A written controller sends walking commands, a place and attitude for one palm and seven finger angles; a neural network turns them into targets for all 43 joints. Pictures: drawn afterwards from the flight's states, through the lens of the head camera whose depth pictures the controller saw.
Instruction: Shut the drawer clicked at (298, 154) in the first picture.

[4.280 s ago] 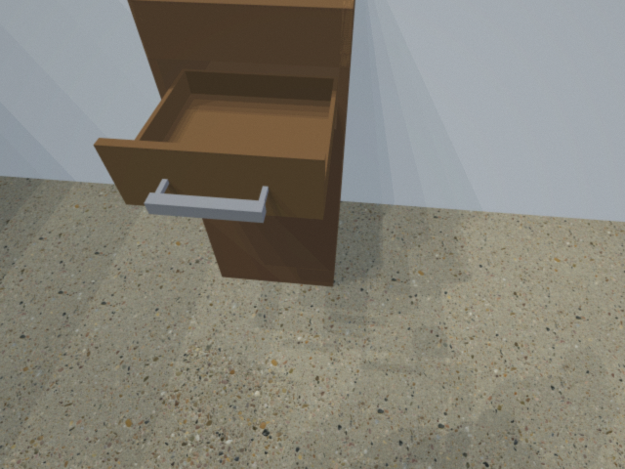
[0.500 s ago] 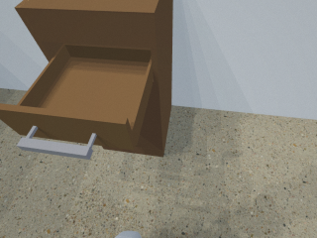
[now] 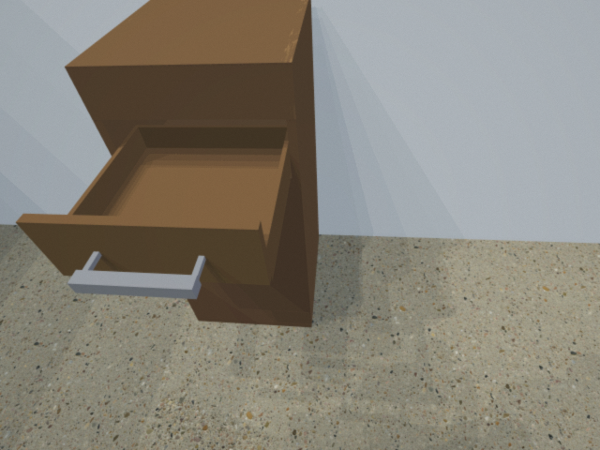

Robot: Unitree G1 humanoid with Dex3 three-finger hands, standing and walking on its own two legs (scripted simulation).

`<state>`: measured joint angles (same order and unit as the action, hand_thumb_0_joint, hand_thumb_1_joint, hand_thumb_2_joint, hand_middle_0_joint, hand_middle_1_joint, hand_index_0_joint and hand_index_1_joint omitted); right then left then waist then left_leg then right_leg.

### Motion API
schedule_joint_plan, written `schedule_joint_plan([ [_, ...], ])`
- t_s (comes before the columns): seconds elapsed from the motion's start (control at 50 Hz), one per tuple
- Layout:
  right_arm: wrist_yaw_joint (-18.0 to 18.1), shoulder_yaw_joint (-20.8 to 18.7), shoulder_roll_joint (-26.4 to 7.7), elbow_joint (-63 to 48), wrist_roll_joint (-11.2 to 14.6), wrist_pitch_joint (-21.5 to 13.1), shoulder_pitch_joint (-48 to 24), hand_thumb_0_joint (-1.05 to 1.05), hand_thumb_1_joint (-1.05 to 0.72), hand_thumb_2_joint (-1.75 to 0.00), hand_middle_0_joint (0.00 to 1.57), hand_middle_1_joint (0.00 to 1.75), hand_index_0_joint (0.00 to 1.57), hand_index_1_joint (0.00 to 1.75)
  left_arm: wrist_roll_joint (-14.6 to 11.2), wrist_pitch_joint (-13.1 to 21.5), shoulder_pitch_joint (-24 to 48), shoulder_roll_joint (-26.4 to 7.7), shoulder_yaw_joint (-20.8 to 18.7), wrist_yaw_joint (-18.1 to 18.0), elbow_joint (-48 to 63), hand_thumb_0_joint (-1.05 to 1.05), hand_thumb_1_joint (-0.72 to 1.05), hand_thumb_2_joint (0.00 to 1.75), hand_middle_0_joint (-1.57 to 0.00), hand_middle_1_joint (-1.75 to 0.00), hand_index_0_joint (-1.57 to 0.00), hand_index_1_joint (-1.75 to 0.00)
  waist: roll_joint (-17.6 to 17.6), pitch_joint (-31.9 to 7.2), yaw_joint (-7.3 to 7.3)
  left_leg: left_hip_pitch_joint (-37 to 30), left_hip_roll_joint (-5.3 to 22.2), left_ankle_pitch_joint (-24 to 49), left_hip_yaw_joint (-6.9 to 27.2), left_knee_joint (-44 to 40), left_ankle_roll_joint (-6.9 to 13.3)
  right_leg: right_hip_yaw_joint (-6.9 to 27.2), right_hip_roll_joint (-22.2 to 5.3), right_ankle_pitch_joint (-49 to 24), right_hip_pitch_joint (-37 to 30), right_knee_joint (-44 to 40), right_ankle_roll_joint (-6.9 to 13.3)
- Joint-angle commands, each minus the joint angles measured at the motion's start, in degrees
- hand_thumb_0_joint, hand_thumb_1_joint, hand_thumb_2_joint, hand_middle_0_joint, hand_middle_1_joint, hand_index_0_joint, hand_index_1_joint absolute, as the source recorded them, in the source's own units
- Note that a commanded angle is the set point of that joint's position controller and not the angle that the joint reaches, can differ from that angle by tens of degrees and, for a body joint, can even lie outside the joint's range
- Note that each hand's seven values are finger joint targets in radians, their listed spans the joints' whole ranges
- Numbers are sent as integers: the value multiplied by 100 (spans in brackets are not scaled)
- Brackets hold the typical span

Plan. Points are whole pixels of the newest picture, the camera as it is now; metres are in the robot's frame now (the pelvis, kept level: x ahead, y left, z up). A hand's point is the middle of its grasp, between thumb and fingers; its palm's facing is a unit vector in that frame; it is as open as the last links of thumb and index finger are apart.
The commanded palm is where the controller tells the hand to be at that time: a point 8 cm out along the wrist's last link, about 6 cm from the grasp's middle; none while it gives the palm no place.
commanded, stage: come to a stop and stand still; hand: left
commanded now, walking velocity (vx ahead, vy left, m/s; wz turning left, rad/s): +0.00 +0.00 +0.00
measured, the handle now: (141, 271) +0.37 +0.28 +0.02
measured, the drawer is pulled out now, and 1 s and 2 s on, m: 0.30 0.30 0.30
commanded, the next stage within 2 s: look again from close up in 0.24 s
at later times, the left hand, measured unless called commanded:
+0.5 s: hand out of the picture -0.01 +0.15 -0.17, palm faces +0.02 -0.98 -0.19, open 7.4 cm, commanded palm none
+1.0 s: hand out of the picture +0.04 +0.15 -0.16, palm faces +0.03 -0.97 -0.22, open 7.4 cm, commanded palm none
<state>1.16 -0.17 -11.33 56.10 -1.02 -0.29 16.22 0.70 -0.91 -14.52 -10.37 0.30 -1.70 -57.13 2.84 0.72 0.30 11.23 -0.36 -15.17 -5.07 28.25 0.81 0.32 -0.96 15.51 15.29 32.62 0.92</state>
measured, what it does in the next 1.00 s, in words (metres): stands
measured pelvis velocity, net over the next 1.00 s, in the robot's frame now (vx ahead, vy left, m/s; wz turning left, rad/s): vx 0.02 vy -0.03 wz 0.02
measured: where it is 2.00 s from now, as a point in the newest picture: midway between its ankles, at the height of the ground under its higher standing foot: outside the picture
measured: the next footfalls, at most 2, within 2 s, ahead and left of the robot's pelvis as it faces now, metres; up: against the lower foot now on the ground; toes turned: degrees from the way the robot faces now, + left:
left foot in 1.76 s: +0.12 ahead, +0.21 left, +0.00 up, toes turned +4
right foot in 1.96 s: +0.11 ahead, -0.01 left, +0.00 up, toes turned -3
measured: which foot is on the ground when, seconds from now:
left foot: down 0.00-1.00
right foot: down 0.00-1.00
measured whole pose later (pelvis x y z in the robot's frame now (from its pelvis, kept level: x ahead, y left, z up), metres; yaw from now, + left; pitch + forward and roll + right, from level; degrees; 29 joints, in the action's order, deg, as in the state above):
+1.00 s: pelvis +0.02 -0.03 +0.01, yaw +1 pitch -1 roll +1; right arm 1.8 0.5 -10.3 64.0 -0.5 -1.6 14.8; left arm 0.4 1.4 -13.6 -10.2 0.5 -1.2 -63.4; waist 0.4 1.9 0.0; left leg 8.6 2.3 -13.4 -2.7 23.2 -2.0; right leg -2.1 1.8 13.7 11.5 26.1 3.4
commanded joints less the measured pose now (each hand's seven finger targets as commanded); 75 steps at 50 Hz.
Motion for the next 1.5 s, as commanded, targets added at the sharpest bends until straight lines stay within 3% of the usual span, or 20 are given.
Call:
schedule_joint_plan([
  [0.0, -3, -102, -615, -150, -46, -109, 205, 0, -90, -90, 20, 30, 20, 30, 24, 78, -187, -728, -148, -2, 202, 0, 90, 90, -20, -30, -20, -30, -344, 558, -84, 850, 678, -1369, 1017, -1319, 232, 491, -226, 905, 196, -807, 186],
  [0.08, 5, -72, -612, 25, -44, -134, 333, 0, -90, -90, 20, 30, 20, 30, 7, 114, -258, -701, -144, 26, 82, 0, 90, 90, -20, -30, -20, -30, -232, 388, -74, 796, 656, -1268, 977, -1288, 207, 553, -281, 836, 161, -874, 197],
  [0.26, 33, 9, -393, 444, 7, -168, 634, 0, -90, -90, 20, 30, 20, 30, -30, 217, -306, -607, -78, 24, -277, 0, 90, 90, -20, -30, -20, -30, -458, 276, 5, 337, 536, -260, 681, -904, 100, 753, -454, 550, 213, -1171, 246],
  [0.38, 58, 20, -296, 638, 31, -190, 643, 0, -90, -90, 20, 30, 20, 30, -40, 261, -368, -543, -49, 8, -479, 0, 90, 90, -20, -30, -20, -30, -284, 155, 12, 90, 571, 238, 590, -811, 51, 687, -475, -41, 59, -1168, 242],
  [0.5, 76, 5, -182, 702, 40, -163, 576, 0, -90, -90, 20, 30, 20, 30, -22, 269, -405, -456, -32, -9, -574, 0, 90, 90, -20, -30, -20, -30, -405, 247, 20, 0, 601, 402, 559, -769, 22, 656, -445, -357, 14, -1232, 225],
  [0.58, 84, -15, -243, 697, 38, -170, 459, 0, -90, -90, 20, 30, 20, 30, -29, 287, -394, -514, -53, -7, -580, 0, 90, 90, -20, -30, -20, -30, -249, 218, 2, -44, 592, 490, 546, -745, 10, 653, -473, -595, -49, -1226, 227],
  [0.6, 87, -15, -183, 698, 40, -160, 468, 0, -90, -90, 20, 30, 20, 30, -16, 283, -402, -474, -50, -11, -569, 0, 90, 90, -20, -30, -20, -30, -367, 251, 16, -54, 616, 500, 550, -762, 7, 640, -442, -613, -45, -1236, 221],
  [0.68, 87, -26, -290, 692, 28, -160, 361, 0, -90, -90, 20, 30, 20, 30, -22, 282, -349, -549, -77, 0, -541, 0, 90, 90, -20, -30, -20, -30, -261, 320, -5, -47, 600, 488, 563, -798, 7, 636, -471, -544, -44, -1296, 221],
  [0.94, 91, -55, -513, 658, 27, -187, 183, 0, -90, -90, 20, 30, 20, 30, -19, 314, -161, -775, -137, 11, -444, 0, 90, 90, -20, -30, -20, -30, -349, 92, -20, -191, 656, 839, 579, -811, -8, 573, -486, -1256, -397, -1202, 227],
  [1.04, 53, -91, -553, 609, 0, -129, 251, 0, -90, -90, 20, 30, 20, 30, 2, 296, -130, -922, -213, 16, -366, 0, 90, 90, -20, -30, -20, -30, -379, 215, -61, -44, 515, 216, 348, -637, -75, 993, -688, -653, -339, -1407, 392],
  [1.1, 26, -72, -385, 561, -9, -66, 392, 0, -90, -90, 20, 30, 20, 30, 20, 246, -199, -896, -249, 3, -332, 0, 90, 90, -20, -30, -20, -30, -700, 280, -69, 169, 419, -109, 241, -472, -122, 1268, -887, -209, -361, -1570, 520],
  [1.18, 12, -77, -353, 466, -10, -30, 462, 0, -90, -90, 20, 30, 20, 30, 16, 206, -248, -940, -320, -17, -252, 0, 90, 90, -20, -30, -20, -30, -722, 304, -101, 281, 370, -127, 204, -259, -143, 1438, -1165, -422, -317, -1525, 666],
  [1.26, 14, -109, -375, 383, -14, -31, 610, 0, -90, -90, 20, 30, 20, 30, 31, 142, -216, -930, -402, -39, -138, 0, 90, 90, -20, -30, -20, -30, -647, 287, -90, 190, 390, 141, 240, -351, -104, 1192, -1089, -599, -188, -1082, 633],
  [1.3, 17, -139, -468, 345, -28, -37, 696, 0, -90, -90, 20, 30, 20, 30, 51, 88, -140, -837, -408, -39, -55, 0, 90, 90, -20, -30, -20, -30, -190, 337, -76, 28, 613, 595, 447, -535, 10, 741, -772, -297, 64, -634, 495],
  [1.34, 33, -181, -647, 278, -43, -32, 765, 0, -90, -90, 20, 30, 20, 30, 72, 42, -58, -592, -375, -19, 56, 0, 90, 90, -20, -30, -20, -30, 516, 271, -66, -149, 1075, 1001, 966, -851, 392, -14, -250, 425, 437, 144, 266],
  [1.36, 46, -197, -678, 221, -38, -24, 771, 0, -90, -90, 20, 30, 20, 30, 89, 39, -24, -470, -349, -12, 98, 0, 90, 90, -20, -30, -20, -30, 664, 298, -76, -183, 1241, 1201, 1164, -973, 607, -277, -102, 720, 604, 463, 177],
  [1.4, 53, -194, -613, 133, -36, -13, 719, 0, -90, -90, 20, 30, 20, 30, 92, 47, -15, -386, -307, -9, 136, 0, 90, 90, -20, -30, -20, -30, 557, 314, -107, -225, 1333, 1745, 1237, -942, 866, -406, -112, 1138, 762, 860, 142],
  [1.44, 45, -185, -606, 61, -44, -10, 569, 0, -90, -90, 20, 30, 20, 30, 78, 78, -256, -299, -309, -11, 74, 0, 90, 90, -20, -30, -20, -30, 368, 182, -230, -104, 1193, 2291, 975, -559, 814, -433, -216, 735, 331, 426, 150],
  [1.46, 46, -185, -598, 15, -27, -15, 492, 0, -90, -90, 20, 30, 20, 30, 68, 111, -474, -344, -326, -20, 23, 0, 90, 90, -20, -30, -20, -30, 178, 21, -321, 98, 1027, 2251, 817, -236, 672, -255, -360, 123, -179, -22, 208],
  [1.48, 40, -199, -541, -72, 3, -28, 380, 0, -90, -90, 20, 30, 20, 30, 79, 155, -715, -588, -383, -51, -56, 0, 90, 90, -20, -30, -20, -30, -419, -78, -411, 713, 662, 1553, 484, 312, 405, 478, -862, -740, -835, -335, 395],
])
